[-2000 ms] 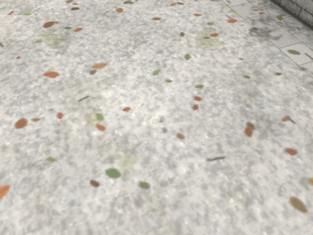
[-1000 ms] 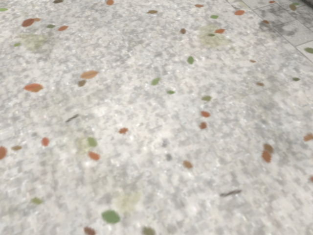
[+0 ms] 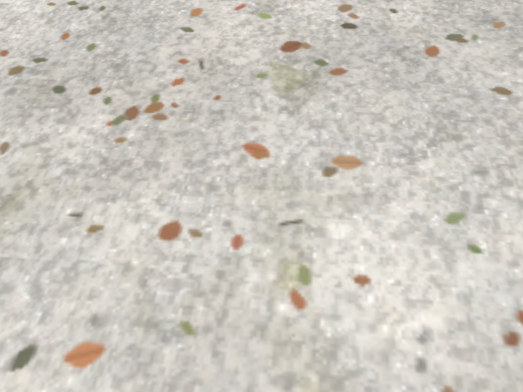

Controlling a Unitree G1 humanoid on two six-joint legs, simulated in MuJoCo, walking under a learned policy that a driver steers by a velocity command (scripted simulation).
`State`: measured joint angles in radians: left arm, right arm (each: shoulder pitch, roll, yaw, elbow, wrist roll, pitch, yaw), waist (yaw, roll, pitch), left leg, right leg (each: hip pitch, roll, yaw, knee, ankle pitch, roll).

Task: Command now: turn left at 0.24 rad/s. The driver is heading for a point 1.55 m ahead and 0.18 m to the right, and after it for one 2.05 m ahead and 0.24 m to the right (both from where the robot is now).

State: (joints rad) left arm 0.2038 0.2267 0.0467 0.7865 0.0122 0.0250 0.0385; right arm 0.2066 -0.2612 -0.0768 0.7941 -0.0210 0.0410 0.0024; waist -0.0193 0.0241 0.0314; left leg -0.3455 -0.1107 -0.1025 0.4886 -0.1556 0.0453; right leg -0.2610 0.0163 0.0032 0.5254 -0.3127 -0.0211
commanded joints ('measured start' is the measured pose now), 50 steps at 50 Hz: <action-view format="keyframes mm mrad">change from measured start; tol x16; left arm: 1 38 198 31 -72 22 -30 6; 50 20 46 -14 204 24 -54 -44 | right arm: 1 17 -24 2 -72 21 -11 -12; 50 170 -101 16 291 -3 -53 -29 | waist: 1 4 -234 -52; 50 -6 105 126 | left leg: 1 -169 -9 -39 118 -271 -2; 6 -36 16 -25 417 -249 -45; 12 60 58 82 76 -273 -74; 15 248 99 55 -214 30 -47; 17 325 220 -62 -122 246 -5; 41 156 183 -46 -221 -33 15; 46 109 226 -185 -287 -661 114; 50 177 385 -343 -384 -546 198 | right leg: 1 161 -360 427 -371 14 -116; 4 -38 -284 273 -315 221 -179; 13 224 -205 159 -140 629 -157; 19 122 -79 73 -185 200 -23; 42 118 -88 76 -208 87 -13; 45 -26 -16 28 -87 -263 -41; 50 -219 -42 -27 222 -126 -45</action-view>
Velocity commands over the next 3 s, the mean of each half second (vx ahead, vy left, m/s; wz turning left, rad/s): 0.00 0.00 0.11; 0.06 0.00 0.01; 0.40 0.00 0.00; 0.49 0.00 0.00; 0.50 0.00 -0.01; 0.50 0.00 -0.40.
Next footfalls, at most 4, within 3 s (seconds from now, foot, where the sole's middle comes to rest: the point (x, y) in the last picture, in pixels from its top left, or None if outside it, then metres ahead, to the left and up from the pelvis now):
0.32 left None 0.00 0.11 -0.77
1.56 left None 0.41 0.05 -0.77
2.12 right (315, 298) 0.73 -0.10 -0.77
2.66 left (247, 214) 1.03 0.08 -0.77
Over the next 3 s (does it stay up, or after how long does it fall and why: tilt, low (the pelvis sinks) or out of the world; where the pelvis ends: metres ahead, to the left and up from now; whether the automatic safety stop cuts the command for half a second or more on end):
stays up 1.02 0.00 0.01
